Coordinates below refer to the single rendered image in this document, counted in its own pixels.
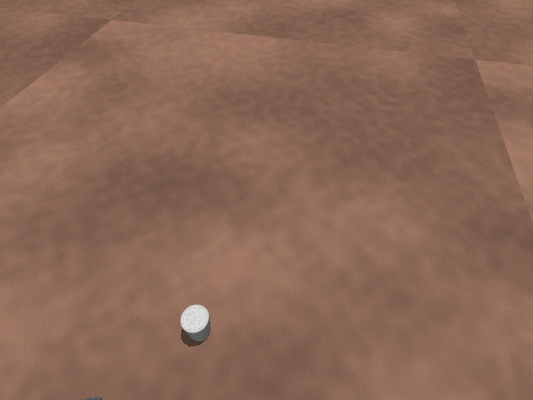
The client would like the cup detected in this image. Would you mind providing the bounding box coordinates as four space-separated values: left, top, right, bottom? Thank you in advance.
181 304 211 342

